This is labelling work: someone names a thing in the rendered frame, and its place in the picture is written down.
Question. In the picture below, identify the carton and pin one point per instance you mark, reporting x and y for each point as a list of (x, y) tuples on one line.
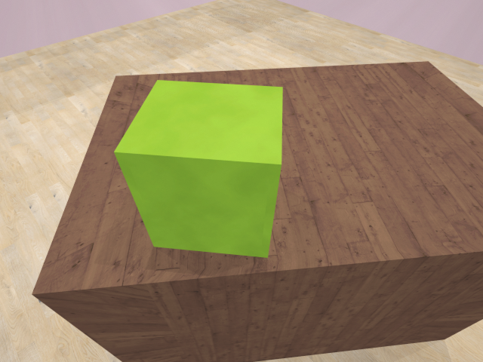
[(203, 162)]

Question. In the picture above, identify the pedestal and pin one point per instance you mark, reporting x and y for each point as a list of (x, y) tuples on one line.
[(377, 236)]

